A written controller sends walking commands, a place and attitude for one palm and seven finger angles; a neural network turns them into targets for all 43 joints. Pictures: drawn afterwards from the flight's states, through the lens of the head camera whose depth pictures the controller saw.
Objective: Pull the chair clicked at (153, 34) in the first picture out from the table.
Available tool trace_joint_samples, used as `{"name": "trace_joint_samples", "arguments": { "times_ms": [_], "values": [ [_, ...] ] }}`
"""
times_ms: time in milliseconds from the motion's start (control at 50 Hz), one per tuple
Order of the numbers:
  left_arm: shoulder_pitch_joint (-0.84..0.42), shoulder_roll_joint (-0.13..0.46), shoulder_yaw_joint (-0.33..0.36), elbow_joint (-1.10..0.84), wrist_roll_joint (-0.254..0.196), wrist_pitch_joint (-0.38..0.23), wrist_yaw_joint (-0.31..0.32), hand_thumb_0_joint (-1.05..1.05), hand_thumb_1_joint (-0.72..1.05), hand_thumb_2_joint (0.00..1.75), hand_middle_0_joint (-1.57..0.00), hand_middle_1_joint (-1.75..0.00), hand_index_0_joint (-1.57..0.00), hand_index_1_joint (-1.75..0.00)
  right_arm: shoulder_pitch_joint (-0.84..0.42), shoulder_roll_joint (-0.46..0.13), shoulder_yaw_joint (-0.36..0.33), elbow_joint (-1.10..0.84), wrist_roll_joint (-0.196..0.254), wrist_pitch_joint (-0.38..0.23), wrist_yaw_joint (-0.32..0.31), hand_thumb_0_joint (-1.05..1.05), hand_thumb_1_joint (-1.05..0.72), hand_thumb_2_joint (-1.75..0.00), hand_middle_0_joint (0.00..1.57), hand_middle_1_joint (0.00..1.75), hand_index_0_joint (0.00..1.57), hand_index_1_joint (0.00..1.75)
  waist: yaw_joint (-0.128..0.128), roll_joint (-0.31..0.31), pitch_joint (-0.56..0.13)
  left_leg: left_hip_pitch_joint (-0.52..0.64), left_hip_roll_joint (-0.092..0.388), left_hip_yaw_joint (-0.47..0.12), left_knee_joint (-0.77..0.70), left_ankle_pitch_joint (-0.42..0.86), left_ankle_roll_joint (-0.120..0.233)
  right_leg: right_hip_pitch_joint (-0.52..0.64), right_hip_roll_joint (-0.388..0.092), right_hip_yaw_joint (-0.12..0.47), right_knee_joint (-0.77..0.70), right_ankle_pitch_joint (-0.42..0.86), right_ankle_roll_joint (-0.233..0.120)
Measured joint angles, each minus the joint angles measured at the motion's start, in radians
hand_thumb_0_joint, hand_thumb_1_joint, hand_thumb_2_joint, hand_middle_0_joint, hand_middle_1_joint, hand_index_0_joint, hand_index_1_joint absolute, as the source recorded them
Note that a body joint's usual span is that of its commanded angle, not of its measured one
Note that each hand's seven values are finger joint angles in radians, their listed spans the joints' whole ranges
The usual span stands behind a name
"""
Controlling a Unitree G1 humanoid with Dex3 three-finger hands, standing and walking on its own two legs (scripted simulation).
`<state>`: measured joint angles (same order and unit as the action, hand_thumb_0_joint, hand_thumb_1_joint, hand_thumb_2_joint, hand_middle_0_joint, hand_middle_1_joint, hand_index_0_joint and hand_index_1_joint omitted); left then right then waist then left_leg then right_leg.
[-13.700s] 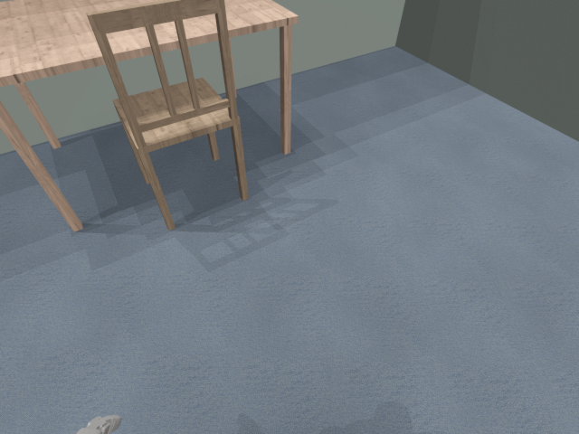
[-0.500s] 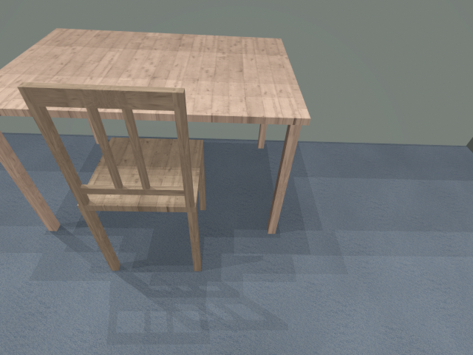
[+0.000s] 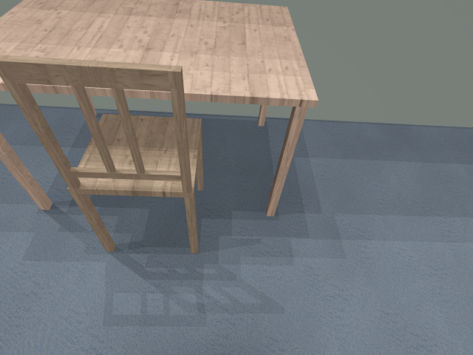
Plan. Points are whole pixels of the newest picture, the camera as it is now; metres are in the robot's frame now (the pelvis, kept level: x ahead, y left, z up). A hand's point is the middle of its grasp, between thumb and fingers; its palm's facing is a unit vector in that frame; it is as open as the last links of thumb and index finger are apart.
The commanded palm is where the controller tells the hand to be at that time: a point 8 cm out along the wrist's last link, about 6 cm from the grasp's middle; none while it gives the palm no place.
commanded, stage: look again from close up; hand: left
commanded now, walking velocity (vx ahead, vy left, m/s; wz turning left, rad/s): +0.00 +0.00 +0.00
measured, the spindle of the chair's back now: (96, 133) +0.63 +0.42 -0.07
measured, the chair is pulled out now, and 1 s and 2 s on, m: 0.00 0.00 0.00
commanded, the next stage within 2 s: shuffle to correct the standing spot in 0.74 s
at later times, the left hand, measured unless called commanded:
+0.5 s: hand out of the picture +0.02 +0.14 -0.17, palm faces +0.03 -0.99 -0.15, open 7.4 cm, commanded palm none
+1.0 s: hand out of the picture +0.02 +0.13 -0.17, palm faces +0.05 -0.99 -0.13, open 7.4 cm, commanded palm none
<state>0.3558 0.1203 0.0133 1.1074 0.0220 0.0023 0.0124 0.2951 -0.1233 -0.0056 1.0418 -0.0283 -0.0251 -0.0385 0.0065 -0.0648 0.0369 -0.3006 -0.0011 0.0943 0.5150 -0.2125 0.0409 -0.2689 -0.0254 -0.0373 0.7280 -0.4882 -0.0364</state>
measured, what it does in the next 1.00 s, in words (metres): shifts its weight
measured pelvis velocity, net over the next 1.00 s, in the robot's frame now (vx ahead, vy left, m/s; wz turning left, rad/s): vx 0.06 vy -0.02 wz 0.01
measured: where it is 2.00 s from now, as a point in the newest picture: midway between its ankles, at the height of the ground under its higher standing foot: (239, 350)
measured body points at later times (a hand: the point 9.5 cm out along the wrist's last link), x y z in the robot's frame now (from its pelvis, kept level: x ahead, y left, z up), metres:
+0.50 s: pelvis +0.03 -0.02 +0.01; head +0.05 -0.01 +0.46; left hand +0.02 +0.19 -0.15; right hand +0.03 -0.23 -0.15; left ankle +0.04 +0.10 -0.73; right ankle +0.00 -0.11 -0.73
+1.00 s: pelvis +0.06 -0.02 +0.00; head +0.06 -0.02 +0.45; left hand +0.02 +0.18 -0.16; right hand +0.04 -0.23 -0.16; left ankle +0.04 +0.10 -0.73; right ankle +0.00 -0.11 -0.73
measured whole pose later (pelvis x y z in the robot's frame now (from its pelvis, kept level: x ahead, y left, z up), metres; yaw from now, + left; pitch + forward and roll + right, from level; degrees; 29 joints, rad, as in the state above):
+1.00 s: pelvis +0.06 -0.02 +0.00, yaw +0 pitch +0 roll +0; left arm 0.35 0.12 0.00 1.13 0.02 -0.02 0.02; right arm 0.31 -0.12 0.01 1.15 -0.02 0.00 -0.02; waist 0.01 -0.02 0.00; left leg -0.19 0.03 0.07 0.49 -0.28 0.00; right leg -0.11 0.01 -0.06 0.46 -0.35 -0.04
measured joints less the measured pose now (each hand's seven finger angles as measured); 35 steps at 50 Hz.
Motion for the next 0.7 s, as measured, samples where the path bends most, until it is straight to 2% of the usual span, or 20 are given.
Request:
{"name": "trace_joint_samples", "arguments": {
  "times_ms": [80,200,380,700],
  "values": [
    [-0.028,-0.005,-0.007,-0.004,-0.003,-0.027,0.005,0.01,0.91,0.89,-0.2,-0.29,-0.19,-0.3,-0.033,-0.016,0.002,0.022,0.01,0.007,-0.002,0.02,-0.95,-0.9,0.2,0.3,0.2,0.3,0.01,0.016,0.009,0.024,-0.014,0.0,-0.009,0.001,-0.006,0.039,-0.013,0.004,-0.175,0.207,0.019],
    [-0.035,-0.002,-0.025,0.016,-0.003,-0.029,0.012,0.01,0.92,0.89,-0.2,-0.29,-0.19,-0.3,-0.043,-0.032,0.001,0.051,0.013,0.021,0.005,0.02,-0.96,-0.9,0.2,0.3,0.2,0.3,-0.002,0.05,-0.031,0.077,0.006,-0.016,-0.066,0.009,-0.022,0.105,0.011,-0.011,-0.253,0.197,0.023],
    [-0.053,0.017,-0.025,0.013,-0.007,-0.028,0.012,0.01,0.92,0.89,-0.2,-0.29,-0.19,-0.3,-0.027,-0.024,0.016,0.076,0.012,0.018,0.01,0.01,-0.94,-0.9,0.19,0.3,0.19,0.3,-0.007,0.046,-0.017,0.091,0.019,-0.022,-0.095,0.011,-0.034,0.128,0.027,-0.016,-0.302,0.21,0.012],
    [-0.043,0.003,-0.026,0.022,-0.01,-0.027,0.017,0.01,0.92,0.89,-0.2,-0.29,-0.19,-0.3,-0.002,0.006,0.027,0.111,0.013,0.019,0.005,0.01,-0.92,-0.9,0.19,0.3,0.19,0.3,-0.009,0.047,-0.01,0.115,0.023,-0.024,-0.103,-0.008,-0.042,0.155,0.032,-0.017,-0.317,0.195,0.006]
  ]
}}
